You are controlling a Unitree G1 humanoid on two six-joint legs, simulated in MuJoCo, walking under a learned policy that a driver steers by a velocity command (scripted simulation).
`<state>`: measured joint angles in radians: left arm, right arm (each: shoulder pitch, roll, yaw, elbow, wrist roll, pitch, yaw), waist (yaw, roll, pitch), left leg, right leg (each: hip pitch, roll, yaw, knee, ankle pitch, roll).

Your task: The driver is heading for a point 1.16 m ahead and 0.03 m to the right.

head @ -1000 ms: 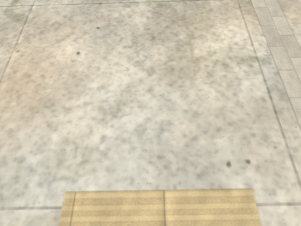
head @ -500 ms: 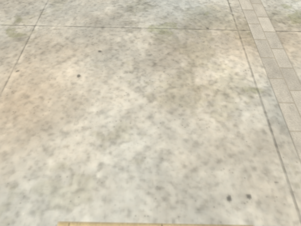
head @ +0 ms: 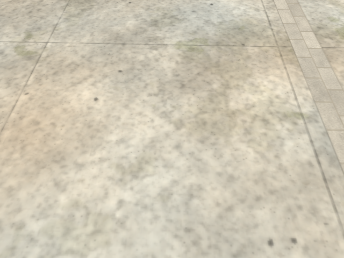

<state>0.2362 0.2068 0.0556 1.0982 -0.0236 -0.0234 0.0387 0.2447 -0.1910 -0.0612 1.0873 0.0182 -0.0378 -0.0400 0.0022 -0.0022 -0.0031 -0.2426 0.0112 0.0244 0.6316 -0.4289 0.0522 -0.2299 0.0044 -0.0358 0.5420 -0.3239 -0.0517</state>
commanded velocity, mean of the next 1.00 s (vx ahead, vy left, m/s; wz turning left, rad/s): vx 0.44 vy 0.00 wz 0.00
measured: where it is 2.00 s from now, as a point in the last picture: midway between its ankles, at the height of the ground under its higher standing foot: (175, 148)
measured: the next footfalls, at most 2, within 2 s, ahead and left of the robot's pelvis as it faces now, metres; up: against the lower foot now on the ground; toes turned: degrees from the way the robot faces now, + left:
right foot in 0.58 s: +0.42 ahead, -0.11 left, +0.00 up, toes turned -3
left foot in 1.12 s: +0.74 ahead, +0.13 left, +0.00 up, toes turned +3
